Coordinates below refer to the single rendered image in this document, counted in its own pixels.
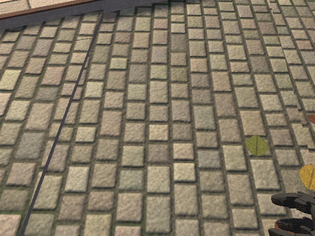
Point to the right robot hand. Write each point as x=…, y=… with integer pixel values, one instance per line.
x=299, y=226

